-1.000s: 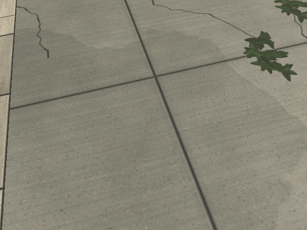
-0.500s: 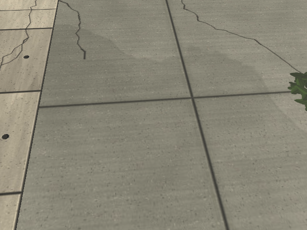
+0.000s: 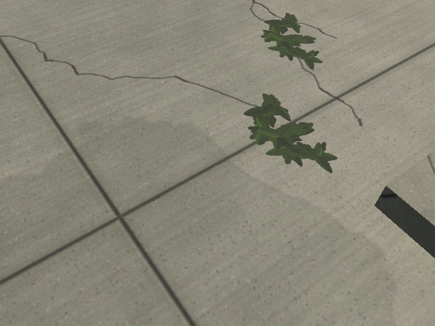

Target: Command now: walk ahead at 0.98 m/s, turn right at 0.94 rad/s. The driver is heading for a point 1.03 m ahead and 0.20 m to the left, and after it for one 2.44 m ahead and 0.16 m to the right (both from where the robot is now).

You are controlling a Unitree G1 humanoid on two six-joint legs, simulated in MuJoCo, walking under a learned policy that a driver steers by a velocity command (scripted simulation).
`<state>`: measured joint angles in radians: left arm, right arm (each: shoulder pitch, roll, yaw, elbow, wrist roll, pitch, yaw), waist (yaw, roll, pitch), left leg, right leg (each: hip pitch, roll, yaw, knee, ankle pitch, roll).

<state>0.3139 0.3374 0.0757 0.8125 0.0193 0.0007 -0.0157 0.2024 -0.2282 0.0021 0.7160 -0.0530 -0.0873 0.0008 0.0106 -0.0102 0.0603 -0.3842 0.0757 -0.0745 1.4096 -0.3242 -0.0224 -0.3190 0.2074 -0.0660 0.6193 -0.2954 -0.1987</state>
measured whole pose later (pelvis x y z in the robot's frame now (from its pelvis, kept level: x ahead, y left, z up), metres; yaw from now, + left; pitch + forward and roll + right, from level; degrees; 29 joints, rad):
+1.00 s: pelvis +0.96 +0.11 +0.02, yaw +28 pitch +3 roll -2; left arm 0.49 0.34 0.06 0.89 0.03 -0.11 0.00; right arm 0.06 -0.37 -0.05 0.67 -0.05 -0.02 0.06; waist 0.07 0.04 -0.01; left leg -0.70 0.02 -0.04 1.05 -0.22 0.09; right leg -0.04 -0.01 -0.12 0.32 -0.32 0.03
